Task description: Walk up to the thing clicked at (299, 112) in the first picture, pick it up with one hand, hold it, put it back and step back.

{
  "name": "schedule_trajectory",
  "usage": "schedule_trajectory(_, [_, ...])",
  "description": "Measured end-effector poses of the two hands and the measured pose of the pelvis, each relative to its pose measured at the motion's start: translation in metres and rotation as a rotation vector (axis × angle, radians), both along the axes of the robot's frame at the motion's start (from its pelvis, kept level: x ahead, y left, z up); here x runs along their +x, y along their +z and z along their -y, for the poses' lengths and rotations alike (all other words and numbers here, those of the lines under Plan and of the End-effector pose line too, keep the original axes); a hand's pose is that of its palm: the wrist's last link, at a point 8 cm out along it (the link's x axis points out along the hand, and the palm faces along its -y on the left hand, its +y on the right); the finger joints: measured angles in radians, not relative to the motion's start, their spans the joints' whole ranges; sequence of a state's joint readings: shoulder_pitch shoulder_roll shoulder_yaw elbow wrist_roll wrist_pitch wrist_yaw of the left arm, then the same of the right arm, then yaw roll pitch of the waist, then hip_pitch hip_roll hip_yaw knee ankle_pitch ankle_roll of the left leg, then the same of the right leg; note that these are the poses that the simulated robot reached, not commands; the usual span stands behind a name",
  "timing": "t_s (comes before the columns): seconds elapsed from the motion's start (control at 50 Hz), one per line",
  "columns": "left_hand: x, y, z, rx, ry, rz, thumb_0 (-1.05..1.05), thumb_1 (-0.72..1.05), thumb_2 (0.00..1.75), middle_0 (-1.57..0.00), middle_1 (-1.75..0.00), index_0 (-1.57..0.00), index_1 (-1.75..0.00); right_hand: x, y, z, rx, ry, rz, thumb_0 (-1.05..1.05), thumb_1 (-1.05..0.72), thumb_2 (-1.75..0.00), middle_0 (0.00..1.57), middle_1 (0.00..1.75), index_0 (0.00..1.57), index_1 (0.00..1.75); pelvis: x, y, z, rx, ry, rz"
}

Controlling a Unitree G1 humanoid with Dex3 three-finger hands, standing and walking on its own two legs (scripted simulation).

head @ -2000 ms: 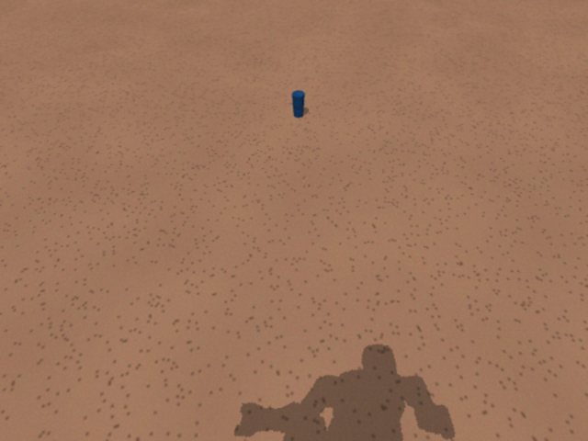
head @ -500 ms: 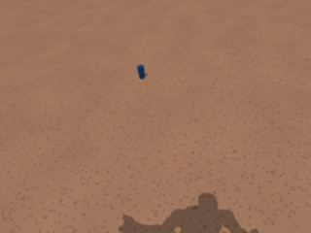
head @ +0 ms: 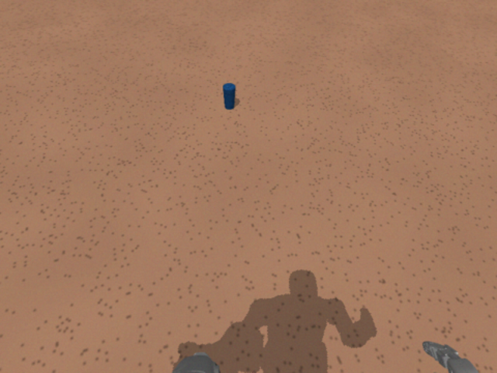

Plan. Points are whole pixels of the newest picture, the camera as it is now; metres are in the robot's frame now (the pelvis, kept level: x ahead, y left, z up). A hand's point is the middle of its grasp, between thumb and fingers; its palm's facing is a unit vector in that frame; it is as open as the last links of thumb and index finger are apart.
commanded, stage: walk up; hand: left
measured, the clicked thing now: (229, 97) +1.64 +0.18 -0.68
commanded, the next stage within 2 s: none
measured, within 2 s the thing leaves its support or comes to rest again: neither
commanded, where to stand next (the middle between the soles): +1.29 +0.00 m, yaw -3 degrees
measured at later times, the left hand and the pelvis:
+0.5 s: hand (165, 223) +0.40 +0.21 -0.10, palm faces +0.00 -0.92 -0.40, open 7.4 cm; pelvis +0.29 -0.06 +0.01, yaw -1 degrees
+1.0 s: hand (157, 180) +0.55 +0.27 -0.15, palm faces -0.03 -0.94 -0.34, open 7.4 cm; pelvis +0.54 +0.00 +0.01, yaw -1 degrees
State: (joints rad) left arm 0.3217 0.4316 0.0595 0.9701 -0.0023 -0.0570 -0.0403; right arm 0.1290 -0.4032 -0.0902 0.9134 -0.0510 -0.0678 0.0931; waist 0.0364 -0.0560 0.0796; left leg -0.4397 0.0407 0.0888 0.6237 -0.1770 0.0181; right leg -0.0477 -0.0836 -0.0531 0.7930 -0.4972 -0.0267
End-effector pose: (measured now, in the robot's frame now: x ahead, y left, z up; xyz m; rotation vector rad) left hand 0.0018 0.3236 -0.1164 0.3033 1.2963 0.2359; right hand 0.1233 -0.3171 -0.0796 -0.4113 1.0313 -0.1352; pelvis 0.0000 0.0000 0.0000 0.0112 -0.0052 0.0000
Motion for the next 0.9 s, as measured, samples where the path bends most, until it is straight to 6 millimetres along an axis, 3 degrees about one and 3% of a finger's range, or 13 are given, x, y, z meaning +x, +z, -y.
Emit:
schedule_trajectory(0.1, [0.106, 0.021, 0.001, -0.008, -0.095, 0.077, 0.01, 0.9, 0.89, -0.21, -0.3, -0.2, -0.3, 0.026, 0.012, -0.009, 0.026, -0.086, 0.032, 0.0, -0.91, -0.9, 0.2, 0.3, 0.2, 0.3, 0.058, 0.017, -0.004, -0.013, -0.018, 0.014])
schedule_trajectory(0.2, [0.217, 0.043, 0.007, 0.0, -0.159, 0.226, 0.01, 0.91, 0.9, -0.21, -0.3, -0.2, -0.3, 0.035, 0.008, 0.002, 0.029, -0.146, -0.041, 0.0, -0.9, -0.9, 0.21, 0.3, 0.2, 0.3, 0.118, 0.021, 0.003, 0.012, -0.028, 0.035])
schedule_trajectory(0.3, [0.312, 0.053, 0.028, 0.019, -0.225, 0.287, 0.0, 0.91, 0.9, -0.2, -0.3, -0.2, -0.3, 0.064, -0.013, 0.026, 0.044, -0.18, -0.093, 0.01, -0.9, -0.9, 0.21, 0.3, 0.21, 0.3, 0.178, 0.012, 0.019, 0.032, -0.035, 0.045])
schedule_trajectory(0.38, [0.371, 0.049, 0.048, 0.055, -0.214, 0.324, 0.0, 0.9, 0.9, -0.21, -0.3, -0.2, -0.3, 0.108, -0.044, 0.052, 0.052, -0.192, -0.126, 0.01, -0.9, -0.9, 0.21, 0.3, 0.2, 0.3, 0.235, -0.008, 0.041, 0.018, -0.026, 0.042])
schedule_trajectory(0.44, [0.391, 0.05, 0.062, 0.064, -0.178, 0.346, 0.0, 0.91, 0.9, -0.21, -0.3, -0.2, -0.3, 0.152, -0.053, 0.059, 0.064, -0.161, -0.151, 0.01, -0.91, -0.9, 0.2, 0.3, 0.2, 0.3, 0.264, -0.009, 0.053, 0.011, -0.016, 0.054])
schedule_trajectory(0.52, [0.386, 0.059, 0.074, 0.054, -0.114, 0.28, 0.0, 0.9, 0.89, -0.21, -0.3, -0.2, -0.3, 0.22, -0.038, 0.058, 0.092, -0.109, -0.111, 0.01, -0.91, -0.9, 0.2, 0.3, 0.2, 0.3, 0.299, 0.011, 0.059, 0.019, -0.02, 0.062])
schedule_trajectory(0.6, [0.379, 0.061, 0.073, 0.054, -0.073, 0.167, 0.0, 0.9, 0.89, -0.21, -0.3, -0.2, -0.3, 0.282, -0.018, 0.058, 0.104, -0.075, -0.042, 0.01, -0.91, -0.9, 0.2, 0.3, 0.2, 0.3, 0.334, 0.023, 0.062, 0.008, -0.037, 0.055])
schedule_trajectory(0.68, [0.384, 0.058, 0.065, 0.052, -0.04, 0.097, 0.0, 0.9, 0.89, -0.21, -0.3, -0.2, -0.3, 0.331, -0.006, 0.06, 0.084, -0.058, -0.037, 0.01, -0.91, -0.9, 0.2, 0.3, 0.2, 0.3, 0.372, 0.027, 0.059, -0.014, -0.03, 0.043])
schedule_trajectory(0.8, [0.419, 0.041, 0.042, 0.041, 0.0, 0.048, 0.01, 0.9, 0.89, -0.21, -0.3, -0.2, -0.3, 0.409, -0.001, 0.047, 0.038, -0.017, -0.065, 0.01, -0.91, -0.9, 0.2, 0.3, 0.2, 0.3, 0.434, 0.019, 0.044, -0.053, -0.006, 0.03])
schedule_trajectory(0.9, [0.47, 0.01, 0.014, 0.027, 0.017, 0.011, 0.01, 0.9, 0.89, -0.21, -0.3, -0.2, -0.3, 0.491, 0.0, 0.017, 0.009, 0.013, -0.023, 0.01, -0.91, -0.9, 0.2, 0.3, 0.2, 0.3, 0.495, 0.002, 0.021, -0.038, 0.002, 0.023])
